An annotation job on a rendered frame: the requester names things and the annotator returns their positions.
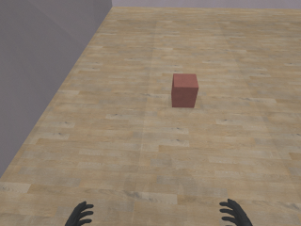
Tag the carton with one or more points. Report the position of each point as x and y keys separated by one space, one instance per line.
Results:
x=184 y=90

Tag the robot right hand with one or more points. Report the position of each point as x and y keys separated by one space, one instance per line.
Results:
x=240 y=217

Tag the robot left hand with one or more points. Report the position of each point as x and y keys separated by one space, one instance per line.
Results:
x=74 y=218

